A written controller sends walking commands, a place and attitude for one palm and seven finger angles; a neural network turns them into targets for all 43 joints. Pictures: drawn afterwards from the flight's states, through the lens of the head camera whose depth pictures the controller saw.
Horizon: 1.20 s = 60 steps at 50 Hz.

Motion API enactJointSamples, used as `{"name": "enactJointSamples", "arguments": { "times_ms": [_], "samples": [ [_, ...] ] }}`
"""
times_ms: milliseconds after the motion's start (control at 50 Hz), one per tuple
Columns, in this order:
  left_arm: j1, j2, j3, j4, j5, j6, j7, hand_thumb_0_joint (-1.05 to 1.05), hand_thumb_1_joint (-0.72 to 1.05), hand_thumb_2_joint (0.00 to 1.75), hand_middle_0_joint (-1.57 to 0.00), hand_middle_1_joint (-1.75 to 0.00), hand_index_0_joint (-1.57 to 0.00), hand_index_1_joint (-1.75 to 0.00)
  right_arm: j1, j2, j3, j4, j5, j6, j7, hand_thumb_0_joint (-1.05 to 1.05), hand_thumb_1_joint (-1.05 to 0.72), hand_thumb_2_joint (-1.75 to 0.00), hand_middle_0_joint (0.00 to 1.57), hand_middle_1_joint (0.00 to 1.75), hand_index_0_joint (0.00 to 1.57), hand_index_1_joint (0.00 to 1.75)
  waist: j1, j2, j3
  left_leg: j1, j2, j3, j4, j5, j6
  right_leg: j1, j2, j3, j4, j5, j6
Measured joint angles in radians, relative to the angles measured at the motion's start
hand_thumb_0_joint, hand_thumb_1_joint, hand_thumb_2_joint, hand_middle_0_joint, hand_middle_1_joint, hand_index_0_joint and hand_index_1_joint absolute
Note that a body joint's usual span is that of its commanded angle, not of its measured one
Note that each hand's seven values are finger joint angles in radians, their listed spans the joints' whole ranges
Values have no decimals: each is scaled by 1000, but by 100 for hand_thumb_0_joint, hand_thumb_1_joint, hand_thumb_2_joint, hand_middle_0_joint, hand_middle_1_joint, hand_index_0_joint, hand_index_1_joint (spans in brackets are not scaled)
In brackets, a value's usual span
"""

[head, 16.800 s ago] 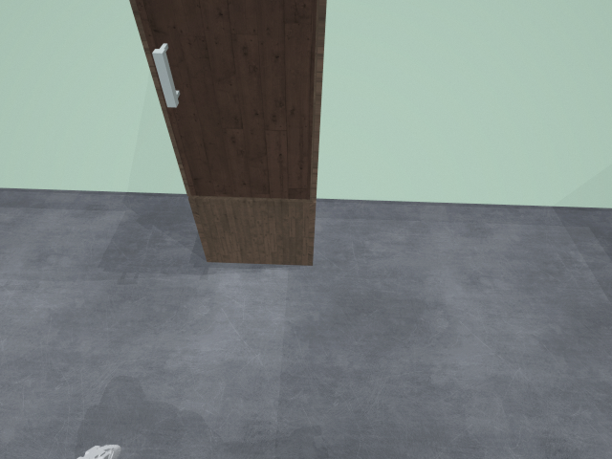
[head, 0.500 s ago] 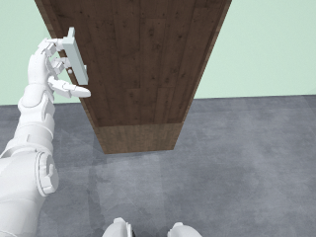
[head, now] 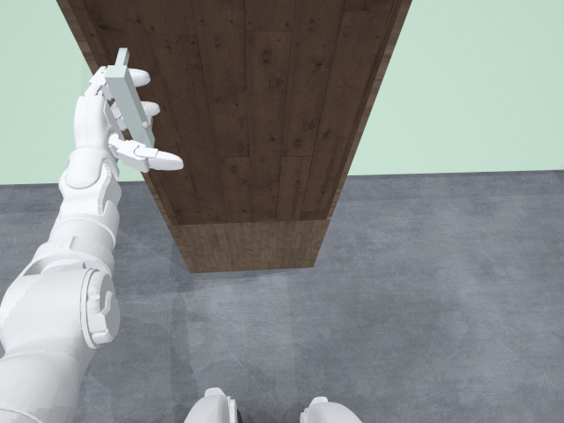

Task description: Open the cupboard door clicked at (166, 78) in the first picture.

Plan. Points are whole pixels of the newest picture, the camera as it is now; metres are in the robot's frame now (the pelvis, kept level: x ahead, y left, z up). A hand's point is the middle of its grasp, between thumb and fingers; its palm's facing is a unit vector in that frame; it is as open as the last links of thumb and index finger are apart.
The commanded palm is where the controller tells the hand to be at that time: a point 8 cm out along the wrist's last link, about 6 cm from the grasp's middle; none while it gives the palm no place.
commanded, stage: slide the fingers in behind the handle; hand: left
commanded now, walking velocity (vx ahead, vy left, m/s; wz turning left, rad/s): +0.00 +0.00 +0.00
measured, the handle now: (135, 102) +0.55 +0.18 +0.10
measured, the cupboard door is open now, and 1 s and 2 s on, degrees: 0 0 33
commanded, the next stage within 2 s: close the thumb around the handle in 0.34 s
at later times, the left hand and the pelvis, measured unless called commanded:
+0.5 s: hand (144, 125) +0.51 +0.16 +0.10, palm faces +0.03 -1.00 -0.01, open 13.7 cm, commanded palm +0.49 +0.20 +0.10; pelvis +0.00 +0.00 +0.00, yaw +0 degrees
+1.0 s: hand (144, 124) +0.51 +0.16 +0.10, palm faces +0.02 -1.00 -0.01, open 6.5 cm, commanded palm +0.48 +0.20 +0.10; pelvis +0.00 +0.01 +0.00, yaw +0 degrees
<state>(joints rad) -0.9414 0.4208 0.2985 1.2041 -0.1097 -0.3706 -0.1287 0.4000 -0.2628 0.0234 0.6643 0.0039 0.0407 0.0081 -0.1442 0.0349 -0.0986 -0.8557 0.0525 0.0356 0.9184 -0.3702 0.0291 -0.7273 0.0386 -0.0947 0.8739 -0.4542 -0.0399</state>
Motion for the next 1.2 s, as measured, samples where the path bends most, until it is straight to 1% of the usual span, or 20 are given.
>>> {"name": "enactJointSamples", "arguments": {
  "times_ms": [280, 480, 560, 640, 720, 880, 1020, 1100, 1200],
  "samples": [
    [-20, 15, -14, 11, -6, 5, -15, -1, -50, 30, -34, -123, -33, -126, 5, -10, -3, 8, 1, -5, -1, 1, -91, -90, 21, 30, 20, 29, -2, -2, -2, -17, -1, -12, 5, 2, -4, -12, 1, -10, 3, -1, -5],
    [-9, 0, -24, 0, -10, 0, 0, -1, -50, 30, -33, -123, -33, -126, 10, -8, -6, 9, -1, -6, 4, 1, -91, -90, 21, 30, 20, 29, 1, 1, -6, -14, -4, -9, 5, 0, 0, -9, -2, -7, 1, -1, -1],
    [-8, 1, -17, 2, -2, -2, -2, -1, -45, 32, -33, -123, -33, -126, 6, -4, -2, 11, -1, -5, 5, 1, -91, -90, 21, 30, 20, 29, -1, 0, -6, -11, -4, -6, 4, -1, 2, -7, -2, -4, 0, 0, 2],
    [-4, 2, -10, 2, -2, 1, -6, -1, -33, 37, -34, -124, -34, -127, 6, -2, -1, 5, -1, -3, 4, 1, -91, -90, 21, 30, 20, 29, -3, 0, -6, -7, -3, -2, 2, -2, 4, -3, -1, 0, -4, 1, 4],
    [-4, 1, -12, 4, -3, -2, -3, -1, -16, 44, -34, -125, -34, -128, 8, -1, -1, 1, -1, -3, 5, 1, -91, -90, 21, 30, 20, 29, -4, 2, -6, -6, -4, 0, 3, -3, 7, -3, -2, 3, -4, 1, 7],
    [-1, -9, -11, -5, -1, -11, 5, 0, 26, 62, -36, -129, -36, -130, 10, -2, -3, 4, -3, 0, 6, 1, -91, -90, 21, 30, 20, 29, -1, 2, -7, -8, -7, 4, 5, -7, 11, -5, -5, 8, -3, 0, 12],
    [19, -20, -13, -26, 3, -2, 1, 1, 63, 78, -39, -132, -37, -133, 10, -2, -7, 3, -4, 6, 8, 1, -91, -90, 21, 30, 20, 29, 0, 2, -12, 0, -6, 9, 2, -10, 13, 2, -4, 13, -7, 0, 14],
    [38, -37, -3, -42, 6, -3, 1, 1, 75, 84, -39, -133, -39, -134, 7, -2, -8, -2, -4, 11, 7, 1, -91, -90, 21, 30, 20, 29, -2, 3, -15, 12, -4, 16, -2, -13, 14, 10, -3, 20, -11, 0, 15],
    [55, -39, 8, -48, 9, -5, 15, 1, 75, 83, -39, -134, -40, -135, 4, 1, -8, -12, -3, 15, 9, 1, -91, -90, 21, 30, 20, 29, -4, 3, -15, 25, -2, 23, -6, -15, 14, 19, -1, 28, -12, -1, 16]
  ]
}}
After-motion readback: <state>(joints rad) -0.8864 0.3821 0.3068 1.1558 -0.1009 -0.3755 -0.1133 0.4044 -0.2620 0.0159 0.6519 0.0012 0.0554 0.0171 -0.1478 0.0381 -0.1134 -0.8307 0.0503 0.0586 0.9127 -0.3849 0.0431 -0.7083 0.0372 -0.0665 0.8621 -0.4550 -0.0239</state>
